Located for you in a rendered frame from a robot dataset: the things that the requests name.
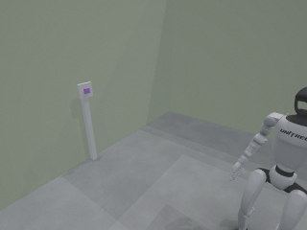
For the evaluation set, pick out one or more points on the robot right shin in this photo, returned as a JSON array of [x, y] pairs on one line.
[[243, 220]]

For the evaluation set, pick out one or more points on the panel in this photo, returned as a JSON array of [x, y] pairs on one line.
[[87, 117]]

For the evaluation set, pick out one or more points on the button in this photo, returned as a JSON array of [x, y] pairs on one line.
[[86, 90]]

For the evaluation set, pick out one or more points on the robot left thigh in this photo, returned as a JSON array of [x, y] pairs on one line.
[[294, 208]]

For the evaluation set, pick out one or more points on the right robot upper arm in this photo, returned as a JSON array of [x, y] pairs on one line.
[[266, 128]]

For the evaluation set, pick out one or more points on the robot right forearm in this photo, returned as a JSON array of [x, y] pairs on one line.
[[250, 150]]

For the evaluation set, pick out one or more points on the robot right hand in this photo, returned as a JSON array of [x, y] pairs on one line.
[[238, 166]]

